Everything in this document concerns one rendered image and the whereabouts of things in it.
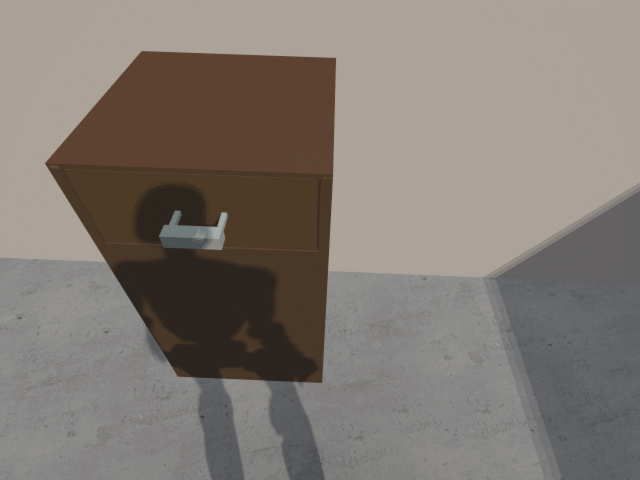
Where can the cabinet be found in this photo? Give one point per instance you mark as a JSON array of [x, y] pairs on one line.
[[235, 313]]

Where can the handle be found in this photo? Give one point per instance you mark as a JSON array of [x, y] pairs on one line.
[[193, 237]]

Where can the drawer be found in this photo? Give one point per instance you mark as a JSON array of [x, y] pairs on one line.
[[263, 212]]

